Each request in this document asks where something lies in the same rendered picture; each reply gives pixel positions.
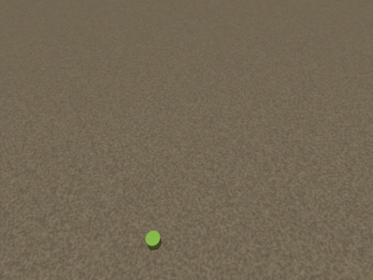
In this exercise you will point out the tin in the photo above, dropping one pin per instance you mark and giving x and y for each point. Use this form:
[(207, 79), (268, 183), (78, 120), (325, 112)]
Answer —
[(153, 239)]

